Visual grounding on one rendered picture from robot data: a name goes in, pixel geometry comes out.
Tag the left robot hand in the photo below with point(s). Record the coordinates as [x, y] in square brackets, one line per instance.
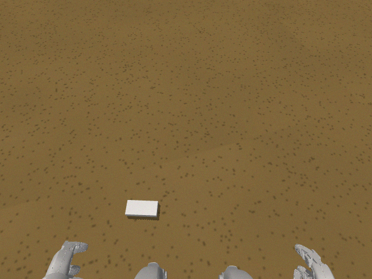
[61, 262]

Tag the right robot hand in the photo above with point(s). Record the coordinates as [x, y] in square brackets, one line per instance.
[319, 270]

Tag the small box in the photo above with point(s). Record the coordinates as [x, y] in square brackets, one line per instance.
[142, 208]

